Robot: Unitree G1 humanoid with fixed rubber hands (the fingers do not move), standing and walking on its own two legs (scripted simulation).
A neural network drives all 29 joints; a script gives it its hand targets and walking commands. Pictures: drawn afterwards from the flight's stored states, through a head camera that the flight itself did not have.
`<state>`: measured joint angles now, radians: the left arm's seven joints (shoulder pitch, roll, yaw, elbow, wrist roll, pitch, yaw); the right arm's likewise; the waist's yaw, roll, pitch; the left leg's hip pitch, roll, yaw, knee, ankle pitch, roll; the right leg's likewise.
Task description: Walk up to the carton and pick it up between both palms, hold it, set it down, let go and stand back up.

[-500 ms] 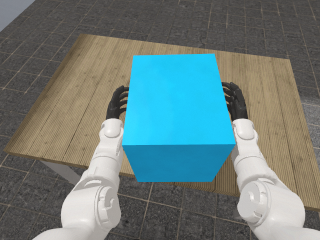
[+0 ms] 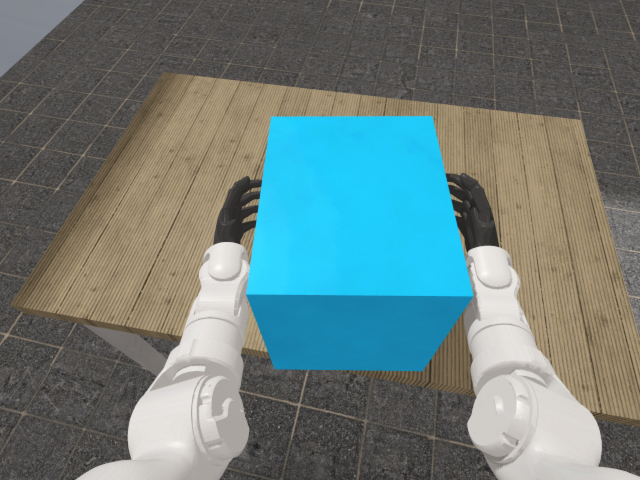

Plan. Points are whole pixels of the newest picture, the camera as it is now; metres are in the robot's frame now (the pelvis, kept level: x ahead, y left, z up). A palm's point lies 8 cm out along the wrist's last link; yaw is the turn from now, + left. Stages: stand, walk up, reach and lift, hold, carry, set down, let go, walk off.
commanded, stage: set down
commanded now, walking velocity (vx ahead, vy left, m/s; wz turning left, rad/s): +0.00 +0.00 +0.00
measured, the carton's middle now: (349, 248) +0.43 -0.02 -0.02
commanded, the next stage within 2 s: none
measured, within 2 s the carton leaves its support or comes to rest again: neither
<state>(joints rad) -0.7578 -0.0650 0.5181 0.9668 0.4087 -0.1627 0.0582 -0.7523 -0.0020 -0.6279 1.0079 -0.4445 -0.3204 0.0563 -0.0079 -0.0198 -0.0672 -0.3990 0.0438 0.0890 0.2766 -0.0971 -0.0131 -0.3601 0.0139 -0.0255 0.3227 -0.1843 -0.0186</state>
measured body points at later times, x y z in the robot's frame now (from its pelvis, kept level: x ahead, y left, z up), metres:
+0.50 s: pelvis +0.00 +0.00 +0.00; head +0.08 +0.01 +0.44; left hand +0.42 +0.14 +0.03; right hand +0.42 -0.18 +0.04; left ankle +0.01 +0.13 -0.75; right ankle -0.03 -0.10 -0.75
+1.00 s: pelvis -0.01 +0.00 -0.01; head +0.08 +0.02 +0.43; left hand +0.43 +0.14 +0.02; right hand +0.42 -0.18 +0.03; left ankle +0.01 +0.13 -0.75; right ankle -0.03 -0.10 -0.75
